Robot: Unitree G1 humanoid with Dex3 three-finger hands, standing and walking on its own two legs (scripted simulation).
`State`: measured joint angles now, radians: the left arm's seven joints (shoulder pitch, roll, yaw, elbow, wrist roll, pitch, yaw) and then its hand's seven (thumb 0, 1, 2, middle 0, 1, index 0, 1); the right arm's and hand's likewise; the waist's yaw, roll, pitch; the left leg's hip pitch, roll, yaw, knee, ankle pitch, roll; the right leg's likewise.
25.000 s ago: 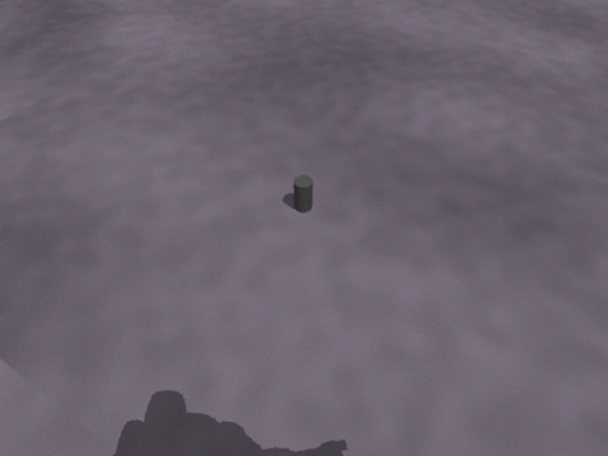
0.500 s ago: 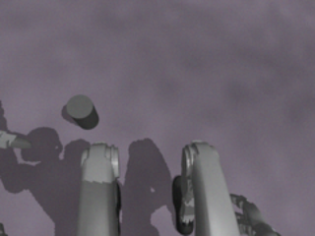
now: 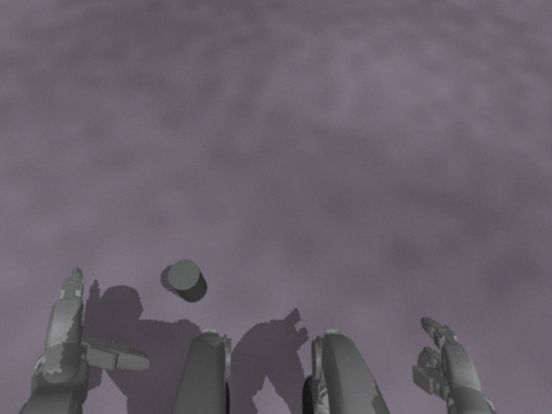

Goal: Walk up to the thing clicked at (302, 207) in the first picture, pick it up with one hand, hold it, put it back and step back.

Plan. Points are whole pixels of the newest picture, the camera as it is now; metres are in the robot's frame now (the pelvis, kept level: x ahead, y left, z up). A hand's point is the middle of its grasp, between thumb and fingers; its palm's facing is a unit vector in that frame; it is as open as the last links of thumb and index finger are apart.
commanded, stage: home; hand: left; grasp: from the side
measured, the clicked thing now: (189, 282) +0.43 +0.23 -0.53
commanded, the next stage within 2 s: none
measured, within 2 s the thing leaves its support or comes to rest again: neither
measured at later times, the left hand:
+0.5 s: hand (90, 351) +0.20 +0.20 +0.06, palm faces +0.15 -0.94 -0.30, open 17.5 cm
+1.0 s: hand (98, 373) +0.18 +0.19 +0.06, palm faces +0.14 -0.95 -0.29, open 17.5 cm
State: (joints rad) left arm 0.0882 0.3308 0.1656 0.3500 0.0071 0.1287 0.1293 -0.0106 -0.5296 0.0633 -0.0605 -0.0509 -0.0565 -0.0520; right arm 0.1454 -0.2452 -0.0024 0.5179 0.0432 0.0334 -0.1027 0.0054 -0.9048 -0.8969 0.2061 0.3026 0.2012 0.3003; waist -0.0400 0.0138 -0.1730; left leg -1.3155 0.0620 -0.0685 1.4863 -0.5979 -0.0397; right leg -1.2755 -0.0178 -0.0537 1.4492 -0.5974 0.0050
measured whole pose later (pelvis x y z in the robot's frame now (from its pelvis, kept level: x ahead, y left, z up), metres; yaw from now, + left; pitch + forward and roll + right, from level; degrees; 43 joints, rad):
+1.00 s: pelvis +0.02 +0.01 +0.11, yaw +2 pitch +6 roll -2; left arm 0.47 0.20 -0.01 -0.01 -0.01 0.26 0.14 -0.01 -0.54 0.06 -0.06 -0.05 -0.05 -0.05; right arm 0.29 -0.20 0.03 0.50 0.01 -0.12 -0.18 0.01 -0.90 -0.90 0.21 0.30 0.20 0.30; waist -0.03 0.04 -0.10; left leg -0.63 0.06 -0.04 0.96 -0.44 -0.03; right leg -0.59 -0.02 -0.05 0.91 -0.43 0.02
